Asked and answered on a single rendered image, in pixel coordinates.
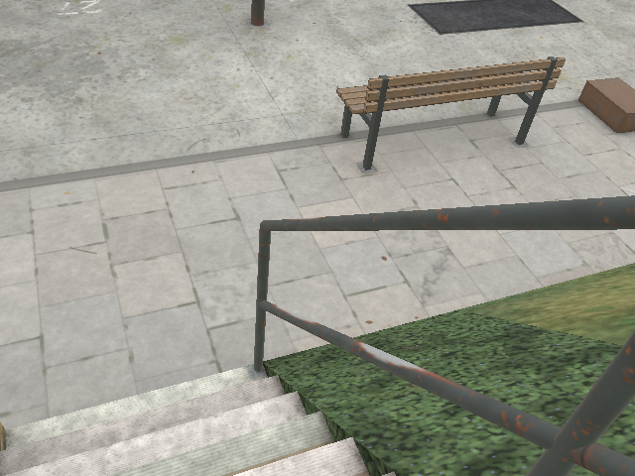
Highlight stairs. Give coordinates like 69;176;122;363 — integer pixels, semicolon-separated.
0;364;396;476

